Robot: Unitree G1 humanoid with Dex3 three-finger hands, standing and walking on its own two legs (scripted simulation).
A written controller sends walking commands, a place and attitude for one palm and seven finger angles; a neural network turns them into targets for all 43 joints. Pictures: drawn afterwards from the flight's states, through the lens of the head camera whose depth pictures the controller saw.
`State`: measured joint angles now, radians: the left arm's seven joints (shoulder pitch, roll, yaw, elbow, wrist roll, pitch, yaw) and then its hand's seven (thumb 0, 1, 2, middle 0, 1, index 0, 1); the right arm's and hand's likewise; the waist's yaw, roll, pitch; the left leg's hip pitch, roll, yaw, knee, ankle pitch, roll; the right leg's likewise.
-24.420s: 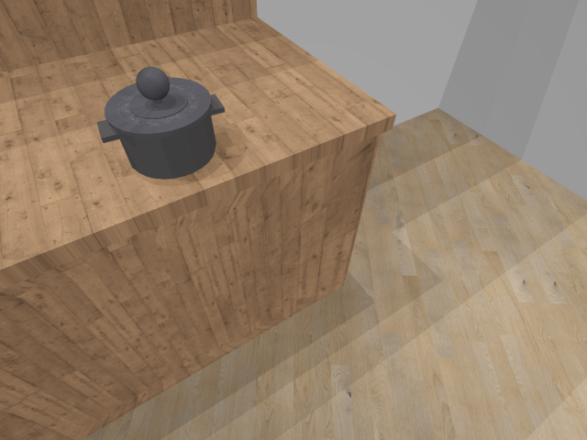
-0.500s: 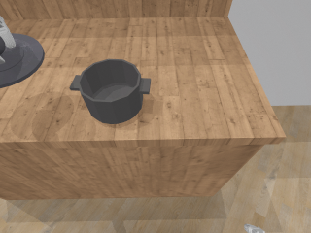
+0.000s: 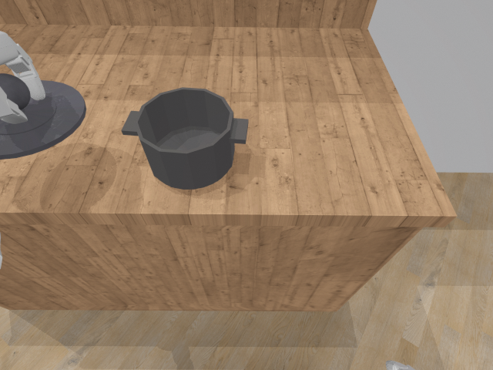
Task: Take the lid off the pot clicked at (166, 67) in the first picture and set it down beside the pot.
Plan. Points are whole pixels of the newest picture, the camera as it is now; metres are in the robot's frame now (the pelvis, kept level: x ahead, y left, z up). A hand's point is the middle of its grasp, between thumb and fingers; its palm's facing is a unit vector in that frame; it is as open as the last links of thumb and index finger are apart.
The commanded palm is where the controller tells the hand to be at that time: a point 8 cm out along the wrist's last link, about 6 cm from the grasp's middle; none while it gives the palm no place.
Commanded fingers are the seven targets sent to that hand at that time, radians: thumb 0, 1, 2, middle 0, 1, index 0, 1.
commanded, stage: lower the lid onto the table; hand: left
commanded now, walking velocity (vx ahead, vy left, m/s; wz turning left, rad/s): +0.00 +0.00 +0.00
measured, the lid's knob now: (7, 92) +0.45 +0.35 +0.20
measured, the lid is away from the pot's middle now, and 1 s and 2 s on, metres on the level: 0.24 0.23 0.24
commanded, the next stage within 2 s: open the fingers wide in 1.64 s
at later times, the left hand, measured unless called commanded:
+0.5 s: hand (28, 108) +0.45 +0.33 +0.17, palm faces -0.38 -0.19 -0.91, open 7.1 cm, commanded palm +0.47 +0.34 +0.26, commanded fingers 0.00 0.75 0.83 -0.95 -1.04 -0.93 -1.01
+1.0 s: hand (41, 123) +0.46 +0.34 +0.14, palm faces -0.43 -0.20 -0.88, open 7.1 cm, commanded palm +0.49 +0.34 +0.22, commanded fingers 0.00 0.75 0.83 -0.95 -1.04 -0.93 -1.01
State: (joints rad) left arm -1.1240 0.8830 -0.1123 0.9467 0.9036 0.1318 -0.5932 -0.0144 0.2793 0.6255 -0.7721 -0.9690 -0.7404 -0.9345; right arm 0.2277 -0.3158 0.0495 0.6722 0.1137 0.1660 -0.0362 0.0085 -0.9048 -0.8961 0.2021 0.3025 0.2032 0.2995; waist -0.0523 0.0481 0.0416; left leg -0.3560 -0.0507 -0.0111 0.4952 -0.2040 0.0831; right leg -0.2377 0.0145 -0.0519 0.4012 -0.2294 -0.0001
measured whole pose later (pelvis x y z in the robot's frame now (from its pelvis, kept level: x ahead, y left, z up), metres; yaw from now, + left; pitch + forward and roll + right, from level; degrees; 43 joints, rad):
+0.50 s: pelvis +0.01 +0.00 +0.00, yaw -1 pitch +6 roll -3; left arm -1.11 0.88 -0.08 1.04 0.91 0.06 -0.56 -0.01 0.29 0.62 -0.77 -0.97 -0.74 -0.94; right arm 0.27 -0.31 0.04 0.68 0.10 0.16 -0.03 0.01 -0.90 -0.90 0.20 0.30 0.20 0.30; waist -0.09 0.04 0.02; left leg -0.40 -0.05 0.00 0.53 -0.23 0.09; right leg -0.28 0.02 -0.04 0.42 -0.24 0.00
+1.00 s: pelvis +0.01 +0.00 -0.01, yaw -1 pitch +8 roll -3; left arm -1.11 0.87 -0.10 1.13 0.93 0.03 -0.53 -0.01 0.29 0.62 -0.76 -0.97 -0.73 -0.94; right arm 0.28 -0.31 0.05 0.69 0.10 0.14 -0.05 0.01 -0.90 -0.90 0.20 0.30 0.20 0.30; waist -0.10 0.03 0.00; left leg -0.46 -0.04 0.00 0.58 -0.25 0.09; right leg -0.33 0.02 -0.04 0.47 -0.27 0.01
